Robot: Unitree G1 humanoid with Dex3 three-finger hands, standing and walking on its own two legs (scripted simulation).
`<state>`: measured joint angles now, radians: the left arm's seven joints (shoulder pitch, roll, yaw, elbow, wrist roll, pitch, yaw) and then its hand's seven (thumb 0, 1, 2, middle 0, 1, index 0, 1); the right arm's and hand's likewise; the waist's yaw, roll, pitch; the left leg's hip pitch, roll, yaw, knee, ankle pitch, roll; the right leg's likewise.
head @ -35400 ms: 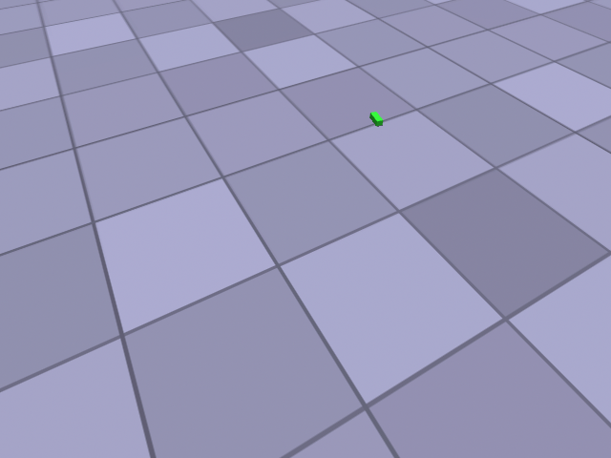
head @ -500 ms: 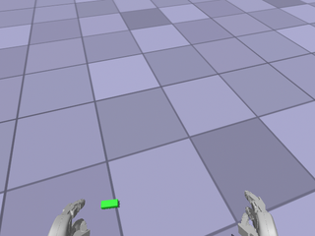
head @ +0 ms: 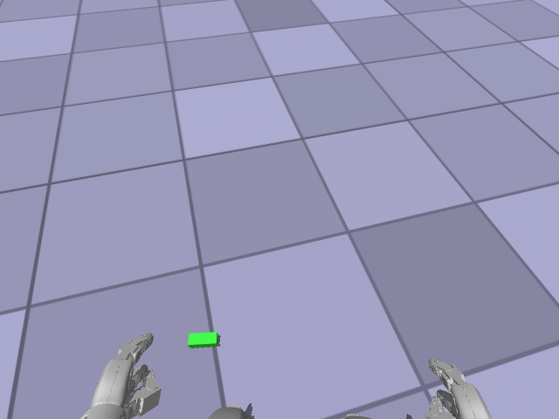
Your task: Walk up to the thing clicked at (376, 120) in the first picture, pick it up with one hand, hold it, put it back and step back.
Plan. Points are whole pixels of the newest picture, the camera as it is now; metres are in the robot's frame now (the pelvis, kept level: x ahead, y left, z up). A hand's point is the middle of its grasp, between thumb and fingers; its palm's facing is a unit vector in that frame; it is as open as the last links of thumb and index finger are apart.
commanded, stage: stand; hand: left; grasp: from above
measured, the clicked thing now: (203, 339) +0.44 +0.28 -0.71
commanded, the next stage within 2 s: none
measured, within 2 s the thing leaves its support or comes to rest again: neither
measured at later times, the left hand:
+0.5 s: hand out of the picture +0.06 +0.24 -0.12, palm faces +0.05 -0.95 -0.32, open 7.4 cm
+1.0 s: hand out of the picture +0.04 +0.24 -0.11, palm faces +0.04 -0.94 -0.34, open 7.4 cm
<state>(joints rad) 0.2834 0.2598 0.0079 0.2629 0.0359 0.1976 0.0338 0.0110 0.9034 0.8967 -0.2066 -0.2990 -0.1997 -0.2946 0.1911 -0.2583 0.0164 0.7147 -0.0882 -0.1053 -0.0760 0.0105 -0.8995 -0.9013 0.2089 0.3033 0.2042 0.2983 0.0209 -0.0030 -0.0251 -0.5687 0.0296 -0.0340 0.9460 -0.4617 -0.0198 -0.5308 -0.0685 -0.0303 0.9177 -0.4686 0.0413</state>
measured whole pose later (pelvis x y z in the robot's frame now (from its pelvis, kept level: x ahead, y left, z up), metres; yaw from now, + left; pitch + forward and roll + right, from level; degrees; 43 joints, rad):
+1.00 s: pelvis -0.01 -0.01 +0.06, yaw +1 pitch -5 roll +0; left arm 0.16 0.30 0.03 1.12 0.03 0.00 0.02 0.01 0.91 0.90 -0.21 -0.30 -0.20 -0.30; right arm 0.15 -0.31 -0.04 1.12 -0.02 0.01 -0.01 0.01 -0.90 -0.90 0.21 0.30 0.20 0.30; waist 0.01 0.01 0.07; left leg -0.13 0.03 -0.03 0.40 -0.19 -0.03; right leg -0.09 -0.06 -0.06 0.38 -0.21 0.04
